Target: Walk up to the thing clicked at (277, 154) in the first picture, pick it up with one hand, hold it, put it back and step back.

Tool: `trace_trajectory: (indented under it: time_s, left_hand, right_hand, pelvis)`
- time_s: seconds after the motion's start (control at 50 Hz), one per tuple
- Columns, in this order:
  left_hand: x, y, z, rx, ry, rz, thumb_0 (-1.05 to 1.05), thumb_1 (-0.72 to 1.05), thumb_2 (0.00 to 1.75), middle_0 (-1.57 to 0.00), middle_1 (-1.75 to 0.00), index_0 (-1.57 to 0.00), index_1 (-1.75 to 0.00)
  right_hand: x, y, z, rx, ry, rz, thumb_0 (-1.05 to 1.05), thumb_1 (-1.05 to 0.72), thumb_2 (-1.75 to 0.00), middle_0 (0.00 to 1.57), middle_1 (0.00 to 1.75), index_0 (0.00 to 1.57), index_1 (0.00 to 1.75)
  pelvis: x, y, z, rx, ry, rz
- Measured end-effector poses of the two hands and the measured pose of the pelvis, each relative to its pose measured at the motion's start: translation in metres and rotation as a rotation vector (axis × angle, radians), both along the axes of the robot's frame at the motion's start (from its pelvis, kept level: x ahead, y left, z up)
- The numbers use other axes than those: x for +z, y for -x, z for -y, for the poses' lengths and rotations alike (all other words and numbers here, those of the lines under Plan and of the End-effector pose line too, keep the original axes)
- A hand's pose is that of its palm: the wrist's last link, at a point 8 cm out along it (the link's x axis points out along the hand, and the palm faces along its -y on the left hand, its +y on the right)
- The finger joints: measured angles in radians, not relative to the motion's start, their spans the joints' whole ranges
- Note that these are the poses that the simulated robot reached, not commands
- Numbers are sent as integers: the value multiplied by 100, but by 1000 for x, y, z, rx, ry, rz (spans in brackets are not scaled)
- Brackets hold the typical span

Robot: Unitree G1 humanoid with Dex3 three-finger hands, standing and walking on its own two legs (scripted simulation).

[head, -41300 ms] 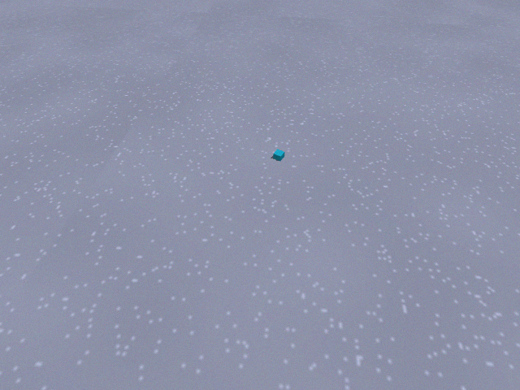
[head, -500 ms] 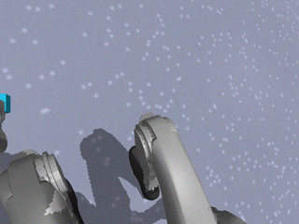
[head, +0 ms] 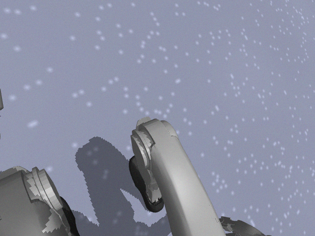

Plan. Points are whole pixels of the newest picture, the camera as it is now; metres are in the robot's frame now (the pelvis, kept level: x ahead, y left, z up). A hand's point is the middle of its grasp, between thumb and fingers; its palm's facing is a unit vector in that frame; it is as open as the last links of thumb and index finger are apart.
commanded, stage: rest palm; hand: left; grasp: from above
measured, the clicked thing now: out of the picture +0.47 +0.27 -0.30
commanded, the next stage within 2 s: close in 0.66 s
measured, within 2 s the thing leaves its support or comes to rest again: neither
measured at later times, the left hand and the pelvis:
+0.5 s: hand out of the picture +0.46 +0.25 -0.24, palm faces +0.02 -0.53 -0.85, open 12.7 cm; pelvis +0.00 +0.00 -0.01, yaw -1 degrees
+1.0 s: hand out of the picture +0.46 +0.24 -0.26, palm faces -0.01 -0.54 -0.84, open 10.0 cm; pelvis +0.01 +0.00 -0.02, yaw -1 degrees
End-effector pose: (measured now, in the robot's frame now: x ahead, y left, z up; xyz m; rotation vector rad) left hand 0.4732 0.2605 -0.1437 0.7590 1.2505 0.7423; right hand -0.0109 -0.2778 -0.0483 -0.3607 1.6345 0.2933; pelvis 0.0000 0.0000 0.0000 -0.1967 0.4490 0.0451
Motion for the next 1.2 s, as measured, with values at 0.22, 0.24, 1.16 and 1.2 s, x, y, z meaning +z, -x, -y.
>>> trace_trajectory:
  time_s: [0.22,0.24,1.16,1.2]
  left_hand:
    - [-4,-2,-2,-69,-99,-60,0,-32,85,-27,-80,-23,-83]
    - [-7,1,-1,-57,-91,-69,0,-32,85,-27,-80,-23,-83]
    - [-61,18,9,-59,-12,-62,0,27,50,-67,-44,-66,-46]
    - [-62,17,10,-62,-10,-61,0,30,47,-70,-42,-69,-43]
  right_hand:
    - [-11,9,-5,-50,-36,-8,0,-92,-90,20,30,19,30]
    - [-11,10,-6,-50,-42,-14,0,-92,-90,20,30,19,30]
    - [-19,-27,-14,89,-62,-12,0,-90,-90,20,29,19,30]
    - [-19,-28,-14,91,-62,-10,0,-90,-90,20,29,19,30]
  pelvis:
    - [-3,2,0,-22,-2,-5]
    - [-3,2,0,-23,-3,-5]
    - [-19,-8,-2,-11,16,7]
    - [-20,-9,-3,-11,17,6]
